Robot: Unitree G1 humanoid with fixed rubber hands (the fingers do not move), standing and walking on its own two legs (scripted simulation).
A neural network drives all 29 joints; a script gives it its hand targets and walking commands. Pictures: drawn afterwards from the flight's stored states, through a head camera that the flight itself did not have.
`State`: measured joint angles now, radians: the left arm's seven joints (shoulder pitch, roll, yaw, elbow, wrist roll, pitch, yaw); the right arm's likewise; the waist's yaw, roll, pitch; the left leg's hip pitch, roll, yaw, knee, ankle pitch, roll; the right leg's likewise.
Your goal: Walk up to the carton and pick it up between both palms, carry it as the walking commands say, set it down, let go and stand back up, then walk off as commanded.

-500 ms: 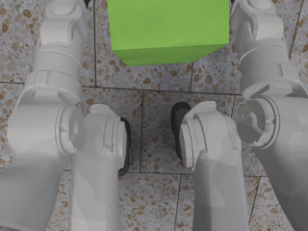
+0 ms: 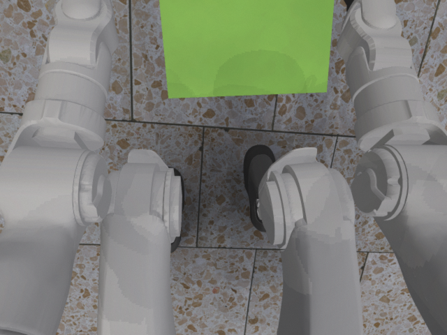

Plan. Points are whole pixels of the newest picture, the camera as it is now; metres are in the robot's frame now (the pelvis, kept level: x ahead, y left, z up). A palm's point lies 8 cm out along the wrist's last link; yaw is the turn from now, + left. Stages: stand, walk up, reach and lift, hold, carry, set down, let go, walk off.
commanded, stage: set down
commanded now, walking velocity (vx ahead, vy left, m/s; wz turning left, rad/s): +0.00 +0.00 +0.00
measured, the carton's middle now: (234, 0) +0.53 -0.04 -0.25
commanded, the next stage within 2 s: let go in 1.32 s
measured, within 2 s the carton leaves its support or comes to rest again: neither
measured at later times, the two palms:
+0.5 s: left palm out of the picture +0.56 +0.13 -0.09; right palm out of the picture +0.52 -0.21 -0.09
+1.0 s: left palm out of the picture +0.56 +0.14 +0.06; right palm out of the picture +0.51 -0.21 +0.06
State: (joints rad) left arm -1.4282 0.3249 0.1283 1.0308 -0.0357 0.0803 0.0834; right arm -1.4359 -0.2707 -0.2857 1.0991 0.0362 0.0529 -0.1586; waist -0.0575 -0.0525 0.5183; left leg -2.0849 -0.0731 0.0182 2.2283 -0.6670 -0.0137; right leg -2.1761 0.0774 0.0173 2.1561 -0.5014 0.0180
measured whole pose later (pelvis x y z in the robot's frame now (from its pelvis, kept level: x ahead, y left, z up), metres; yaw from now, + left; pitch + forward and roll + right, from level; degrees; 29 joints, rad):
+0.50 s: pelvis -0.01 +0.01 +0.04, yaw -1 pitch +28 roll +0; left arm -1.42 0.33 0.12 0.78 -0.08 0.30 0.13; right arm -1.33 -0.28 -0.23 0.68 0.11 0.28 -0.21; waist -0.06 0.01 0.52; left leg -1.95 -0.07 0.01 2.11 -0.64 0.01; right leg -2.02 0.08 0.02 2.02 -0.49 0.03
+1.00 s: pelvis -0.01 +0.01 +0.17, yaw -1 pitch +25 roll +0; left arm -1.39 0.34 0.17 0.67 -0.08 0.44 0.13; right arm -1.26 -0.28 -0.25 0.52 0.11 0.43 -0.17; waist -0.06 0.01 0.52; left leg -1.59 -0.07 -0.01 1.67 -0.52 0.01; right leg -1.64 0.07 0.04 1.60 -0.40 0.03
